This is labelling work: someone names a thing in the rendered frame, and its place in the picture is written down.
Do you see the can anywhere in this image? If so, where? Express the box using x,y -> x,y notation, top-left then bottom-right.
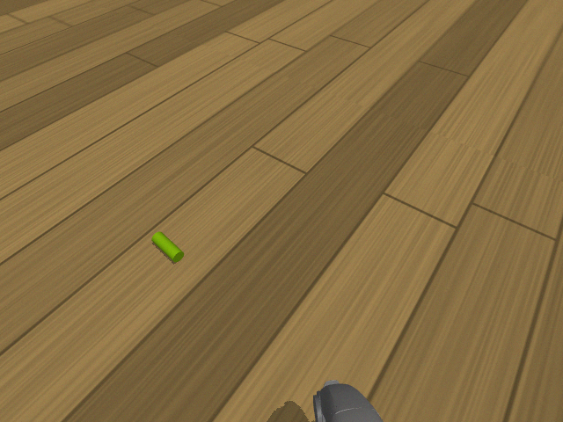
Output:
151,232 -> 184,262

